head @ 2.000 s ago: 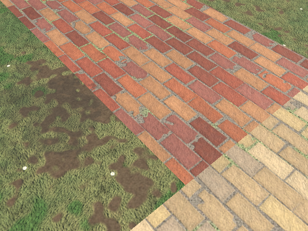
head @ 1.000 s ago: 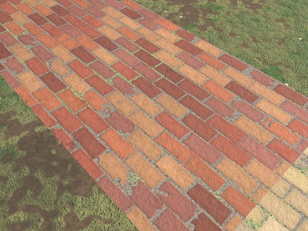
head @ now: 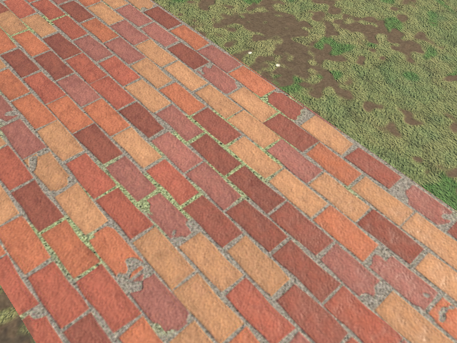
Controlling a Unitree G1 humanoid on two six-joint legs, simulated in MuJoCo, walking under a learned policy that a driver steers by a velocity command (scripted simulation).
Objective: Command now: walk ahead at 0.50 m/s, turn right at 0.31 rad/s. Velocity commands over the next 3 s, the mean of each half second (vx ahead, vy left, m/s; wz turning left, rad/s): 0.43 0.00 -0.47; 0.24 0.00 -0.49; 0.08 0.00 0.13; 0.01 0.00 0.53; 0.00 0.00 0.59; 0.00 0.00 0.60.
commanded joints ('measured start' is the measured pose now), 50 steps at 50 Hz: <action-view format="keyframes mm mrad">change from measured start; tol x32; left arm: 1 34 64 31 -54 -1 11 9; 17 -342 8 20 -244 21 31 -57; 22 28 183 100 -202 25 30 -49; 50 -78 104 19 -374 44 51 19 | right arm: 1 44 -65 -15 -8 -14 -16 0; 50 81 -186 -38 -141 -36 22 -40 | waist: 1 -4 141 -66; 23 37 -213 -237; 47 -32 -98 -130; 50 -15 287 -160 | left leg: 1 198 258 -252 -327 28 110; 15 420 293 70 -351 284 94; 21 408 256 145 154 937 13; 22 278 195 150 406 707 -46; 23 -65 63 121 751 -358 -100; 25 -296 -9 -204 1021 -495 -103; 46 47 1 -121 -43 8 -61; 50 354 418 -573 -147 371 223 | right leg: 1 -188 -111 50 18 123 -11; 17 -380 -56 -113 -518 360 -13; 22 252 77 -123 -727 499 -125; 24 762 -377 638 -687 1045 -448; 30 162 -160 251 -847 779 -261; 42 149 -104 345 -916 -12 -182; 47 106 -36 320 -734 244 -112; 50 -220 110 78 -354 -239 45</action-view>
